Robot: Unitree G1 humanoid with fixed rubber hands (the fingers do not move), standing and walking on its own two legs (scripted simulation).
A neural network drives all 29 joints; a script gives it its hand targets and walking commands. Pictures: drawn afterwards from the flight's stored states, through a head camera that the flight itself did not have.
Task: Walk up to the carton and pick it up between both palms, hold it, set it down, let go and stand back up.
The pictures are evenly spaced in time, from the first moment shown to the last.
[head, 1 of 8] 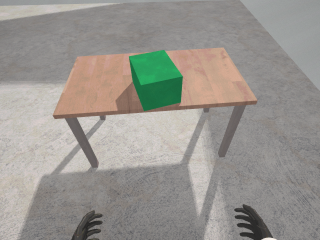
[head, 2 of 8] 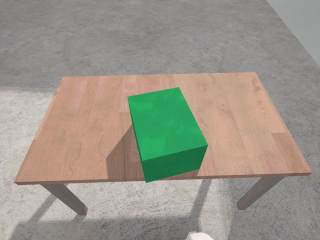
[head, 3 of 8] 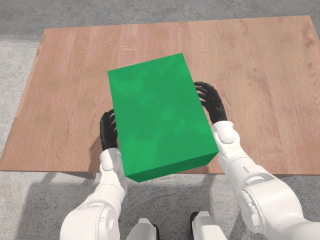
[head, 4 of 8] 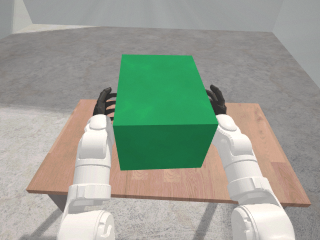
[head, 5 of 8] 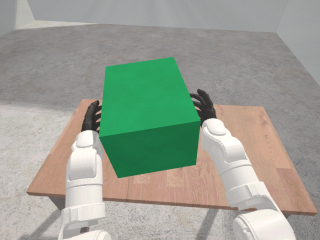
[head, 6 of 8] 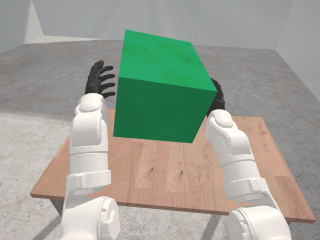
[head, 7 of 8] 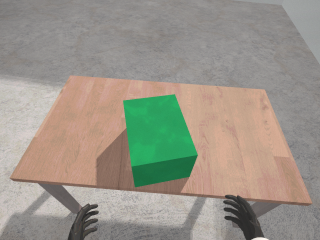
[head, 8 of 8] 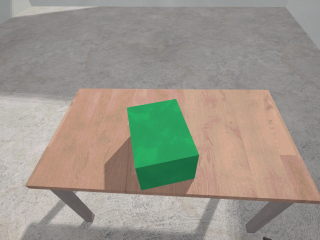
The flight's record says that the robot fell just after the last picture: no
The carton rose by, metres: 0.36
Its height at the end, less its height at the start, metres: +0.00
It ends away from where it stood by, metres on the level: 0.03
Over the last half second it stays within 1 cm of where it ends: yes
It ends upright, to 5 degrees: yes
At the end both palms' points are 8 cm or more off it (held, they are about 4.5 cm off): yes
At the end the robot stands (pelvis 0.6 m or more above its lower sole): yes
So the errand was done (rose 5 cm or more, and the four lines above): yes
